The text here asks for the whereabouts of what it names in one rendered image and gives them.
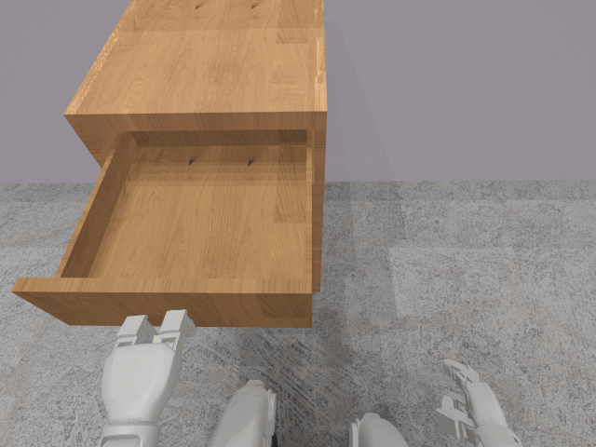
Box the drawer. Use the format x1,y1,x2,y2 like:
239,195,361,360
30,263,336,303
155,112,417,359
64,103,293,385
11,129,312,328

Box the robot thigh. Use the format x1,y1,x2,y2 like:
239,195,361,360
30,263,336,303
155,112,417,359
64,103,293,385
208,386,277,447
349,417,409,447

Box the cabinet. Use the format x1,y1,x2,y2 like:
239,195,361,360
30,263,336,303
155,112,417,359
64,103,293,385
63,0,327,291

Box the robot right hand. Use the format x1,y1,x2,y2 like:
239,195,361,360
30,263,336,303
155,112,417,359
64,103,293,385
436,359,508,444

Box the robot left thigh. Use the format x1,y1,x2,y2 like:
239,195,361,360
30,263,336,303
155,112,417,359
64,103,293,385
208,386,277,447

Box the robot right thigh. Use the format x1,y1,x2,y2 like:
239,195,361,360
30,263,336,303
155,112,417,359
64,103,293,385
349,417,409,447

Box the robot right forearm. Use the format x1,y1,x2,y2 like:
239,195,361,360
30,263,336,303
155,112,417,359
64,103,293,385
474,424,523,447

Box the robot left hand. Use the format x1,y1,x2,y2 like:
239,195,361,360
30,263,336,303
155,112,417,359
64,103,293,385
102,309,196,425

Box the robot left forearm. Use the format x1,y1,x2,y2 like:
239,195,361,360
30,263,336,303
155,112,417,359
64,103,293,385
99,421,161,447

